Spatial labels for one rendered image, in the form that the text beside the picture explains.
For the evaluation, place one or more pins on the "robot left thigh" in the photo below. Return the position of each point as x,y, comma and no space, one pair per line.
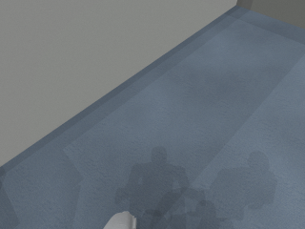
121,220

